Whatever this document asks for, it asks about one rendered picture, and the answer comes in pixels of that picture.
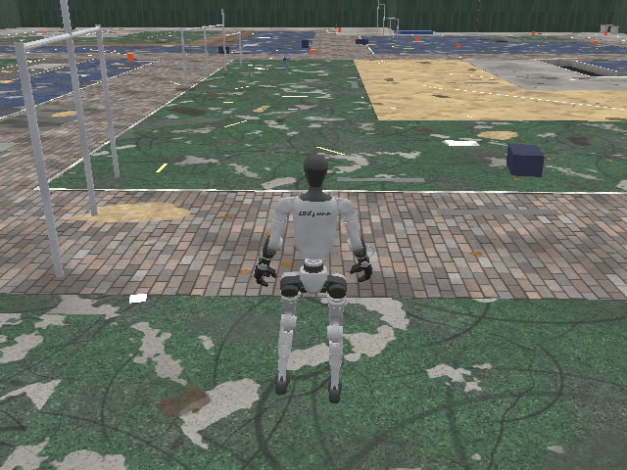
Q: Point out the right robot forearm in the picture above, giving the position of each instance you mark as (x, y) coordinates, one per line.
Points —
(362, 255)

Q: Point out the robot right upper arm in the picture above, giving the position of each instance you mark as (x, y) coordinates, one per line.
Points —
(346, 207)

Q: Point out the humanoid robot head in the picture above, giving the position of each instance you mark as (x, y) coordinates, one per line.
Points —
(315, 168)

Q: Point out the right robot hand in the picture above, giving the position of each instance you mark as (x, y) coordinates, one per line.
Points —
(358, 268)

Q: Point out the robot left upper arm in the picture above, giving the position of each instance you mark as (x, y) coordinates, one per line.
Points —
(283, 206)

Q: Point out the left robot forearm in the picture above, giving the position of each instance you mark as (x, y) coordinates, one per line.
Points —
(266, 256)

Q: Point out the left robot hand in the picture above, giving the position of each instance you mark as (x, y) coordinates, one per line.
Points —
(259, 273)

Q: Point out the robot right thigh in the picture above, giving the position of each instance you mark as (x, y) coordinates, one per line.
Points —
(336, 295)

